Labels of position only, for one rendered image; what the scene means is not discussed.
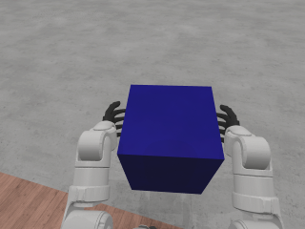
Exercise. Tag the right robot forearm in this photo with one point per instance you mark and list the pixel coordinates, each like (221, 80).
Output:
(254, 192)

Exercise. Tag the carton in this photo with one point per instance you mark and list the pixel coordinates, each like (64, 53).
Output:
(170, 139)

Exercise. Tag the left robot upper arm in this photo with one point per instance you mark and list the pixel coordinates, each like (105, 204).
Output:
(88, 219)

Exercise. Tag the left robot hand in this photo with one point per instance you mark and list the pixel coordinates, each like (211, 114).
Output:
(111, 113)

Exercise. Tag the left robot forearm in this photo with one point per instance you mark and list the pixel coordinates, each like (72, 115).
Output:
(92, 162)

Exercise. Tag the right robot upper arm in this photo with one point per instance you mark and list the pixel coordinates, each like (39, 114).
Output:
(252, 224)

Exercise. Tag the right robot hand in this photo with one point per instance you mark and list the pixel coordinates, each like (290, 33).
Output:
(230, 118)

